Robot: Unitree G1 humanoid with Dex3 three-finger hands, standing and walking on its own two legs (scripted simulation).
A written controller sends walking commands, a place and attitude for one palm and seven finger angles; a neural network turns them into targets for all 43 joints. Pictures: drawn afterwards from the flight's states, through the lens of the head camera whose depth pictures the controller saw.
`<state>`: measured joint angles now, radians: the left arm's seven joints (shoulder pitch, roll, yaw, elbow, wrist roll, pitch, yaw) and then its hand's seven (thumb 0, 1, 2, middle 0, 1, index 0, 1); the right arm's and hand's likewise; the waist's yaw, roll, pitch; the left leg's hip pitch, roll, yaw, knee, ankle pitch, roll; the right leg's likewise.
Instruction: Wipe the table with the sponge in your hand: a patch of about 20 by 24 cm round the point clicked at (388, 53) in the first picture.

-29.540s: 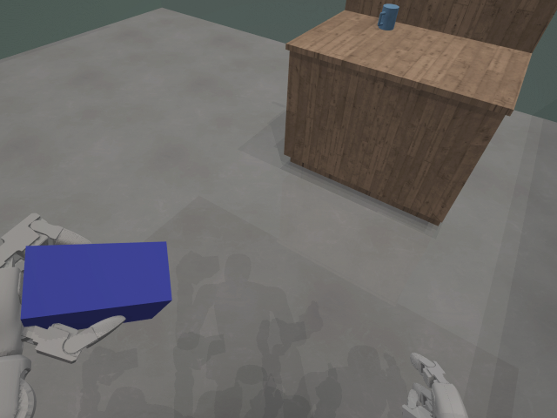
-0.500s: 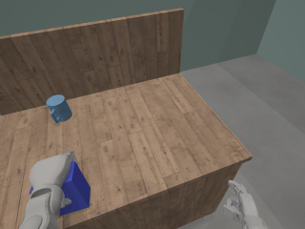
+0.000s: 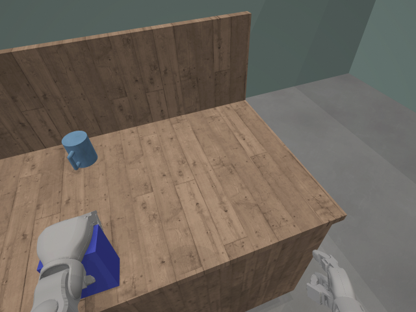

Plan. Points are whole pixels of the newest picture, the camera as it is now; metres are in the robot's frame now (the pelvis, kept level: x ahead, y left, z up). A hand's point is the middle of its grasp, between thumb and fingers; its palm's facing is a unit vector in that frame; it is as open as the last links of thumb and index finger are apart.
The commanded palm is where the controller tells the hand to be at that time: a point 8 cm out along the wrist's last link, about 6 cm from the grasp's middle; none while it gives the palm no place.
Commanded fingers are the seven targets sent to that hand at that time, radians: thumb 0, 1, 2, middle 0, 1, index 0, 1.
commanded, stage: lower the sponge onto the table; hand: left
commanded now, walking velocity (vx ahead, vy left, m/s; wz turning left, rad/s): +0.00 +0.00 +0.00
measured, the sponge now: (88, 269) +0.18 +0.30 -0.04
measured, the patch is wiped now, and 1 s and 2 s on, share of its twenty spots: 0.00 0.30 0.35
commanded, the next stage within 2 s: wipe forward along the first lane in 0.04 s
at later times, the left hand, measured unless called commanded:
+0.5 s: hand (83, 238) +0.22 +0.31 +0.01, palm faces -0.10 -0.06 -0.99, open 10.3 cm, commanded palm +0.20 +0.31 +0.05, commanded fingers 0.00 0.10 1.30 -1.20 -1.60 -1.20 -1.60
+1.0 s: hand (83, 218) +0.26 +0.34 +0.01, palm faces -0.13 -0.01 -0.99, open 10.3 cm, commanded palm +0.25 +0.34 +0.04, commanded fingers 0.00 0.10 1.30 -1.20 -1.60 -1.20 -1.60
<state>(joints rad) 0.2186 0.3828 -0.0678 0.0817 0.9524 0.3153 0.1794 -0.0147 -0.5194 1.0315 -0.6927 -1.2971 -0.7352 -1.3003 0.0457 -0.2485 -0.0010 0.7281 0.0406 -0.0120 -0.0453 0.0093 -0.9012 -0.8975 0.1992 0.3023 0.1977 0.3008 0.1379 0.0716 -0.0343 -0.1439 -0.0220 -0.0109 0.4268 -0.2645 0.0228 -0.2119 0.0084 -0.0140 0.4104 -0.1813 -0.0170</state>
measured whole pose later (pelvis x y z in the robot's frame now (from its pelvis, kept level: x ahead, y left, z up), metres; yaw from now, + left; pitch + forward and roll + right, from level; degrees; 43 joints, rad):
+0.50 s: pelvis -0.01 -0.01 +0.00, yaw +1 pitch +2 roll +0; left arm -0.01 0.42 -0.04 0.34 0.97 0.28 0.18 -0.01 -0.53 1.03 -0.70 -1.29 -0.75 -1.29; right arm 0.07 -0.25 0.01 0.74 0.06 -0.01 -0.08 0.01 -0.90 -0.90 0.20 0.30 0.20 0.30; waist 0.12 0.07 -0.05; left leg -0.25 -0.02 -0.03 0.48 -0.26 0.01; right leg -0.32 0.01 -0.03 0.47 -0.19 -0.03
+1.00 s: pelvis -0.03 -0.03 -0.02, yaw +1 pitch +8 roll +0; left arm -0.25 0.53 0.07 0.68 0.96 0.13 0.22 0.00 -0.54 1.04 -0.72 -1.29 -0.76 -1.29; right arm 0.19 -0.29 -0.02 0.75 0.08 -0.01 -0.09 0.01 -0.90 -0.90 0.20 0.30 0.20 0.30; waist 0.05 0.06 -0.08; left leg -0.45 0.00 -0.03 0.60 -0.29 0.00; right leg -0.51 0.03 -0.04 0.57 -0.20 -0.05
